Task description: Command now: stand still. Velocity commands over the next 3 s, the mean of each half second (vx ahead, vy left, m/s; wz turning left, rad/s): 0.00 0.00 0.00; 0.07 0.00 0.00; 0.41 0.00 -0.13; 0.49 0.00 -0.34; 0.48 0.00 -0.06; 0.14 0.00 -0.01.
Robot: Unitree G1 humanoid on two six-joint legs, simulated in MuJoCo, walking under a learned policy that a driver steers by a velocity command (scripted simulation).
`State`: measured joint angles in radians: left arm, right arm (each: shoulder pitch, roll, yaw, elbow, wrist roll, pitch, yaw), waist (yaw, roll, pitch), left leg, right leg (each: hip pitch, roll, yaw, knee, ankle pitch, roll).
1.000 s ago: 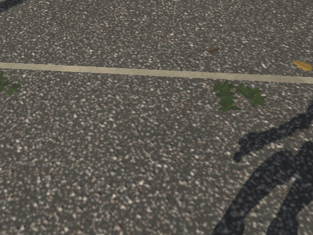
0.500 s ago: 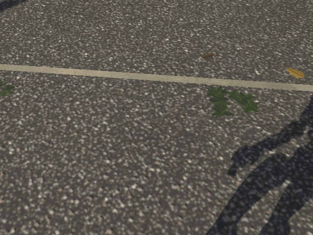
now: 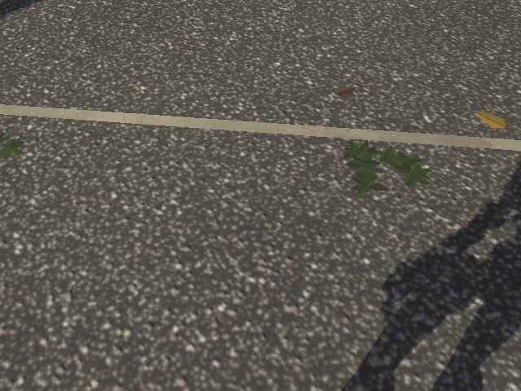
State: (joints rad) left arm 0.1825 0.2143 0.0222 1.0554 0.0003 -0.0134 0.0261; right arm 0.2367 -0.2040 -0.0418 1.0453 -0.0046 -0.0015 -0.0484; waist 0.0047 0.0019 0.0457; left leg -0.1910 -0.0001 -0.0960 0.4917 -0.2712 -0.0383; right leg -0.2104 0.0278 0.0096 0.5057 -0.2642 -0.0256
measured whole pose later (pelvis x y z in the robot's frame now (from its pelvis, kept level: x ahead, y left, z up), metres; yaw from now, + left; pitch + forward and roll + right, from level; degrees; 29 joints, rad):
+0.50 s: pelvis +0.00 +0.00 +0.00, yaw +0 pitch -1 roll +0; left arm 0.22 0.20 0.01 1.08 0.00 -0.01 0.03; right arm 0.27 -0.19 -0.02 1.09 0.00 -0.01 -0.05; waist 0.01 0.00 0.04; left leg -0.20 0.00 -0.09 0.49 -0.27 -0.04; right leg -0.22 0.03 0.01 0.50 -0.26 -0.03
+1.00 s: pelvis +0.02 +0.02 +0.00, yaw +1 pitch +0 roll +0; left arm 0.34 0.22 0.03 1.08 -0.02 -0.03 0.03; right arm 0.34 -0.18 -0.02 1.09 0.02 -0.05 -0.03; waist 0.01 -0.03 -0.02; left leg -0.29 0.00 0.01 0.73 -0.45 0.05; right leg -0.21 0.00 0.01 0.52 -0.32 -0.04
